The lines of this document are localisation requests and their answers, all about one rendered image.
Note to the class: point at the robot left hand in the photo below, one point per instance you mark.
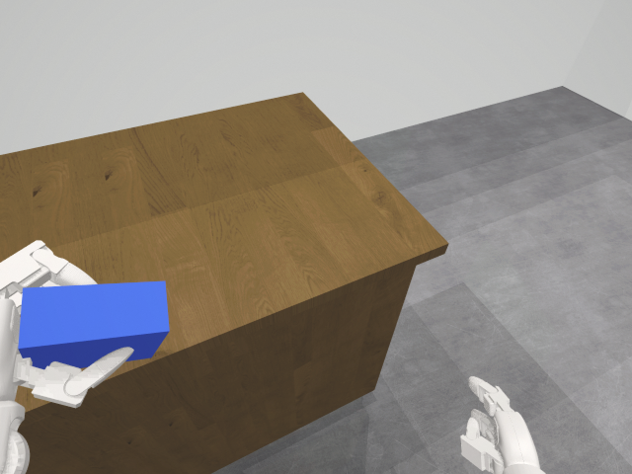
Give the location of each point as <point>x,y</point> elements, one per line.
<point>36,266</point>

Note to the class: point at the table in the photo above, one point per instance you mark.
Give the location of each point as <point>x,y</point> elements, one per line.
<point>287,258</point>

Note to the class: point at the robot right hand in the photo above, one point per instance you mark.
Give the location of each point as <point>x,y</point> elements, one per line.
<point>507,439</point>

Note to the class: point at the left robot forearm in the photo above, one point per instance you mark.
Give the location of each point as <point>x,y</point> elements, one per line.
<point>14,449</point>

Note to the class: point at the sponge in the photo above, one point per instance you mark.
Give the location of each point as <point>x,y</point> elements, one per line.
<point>79,324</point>

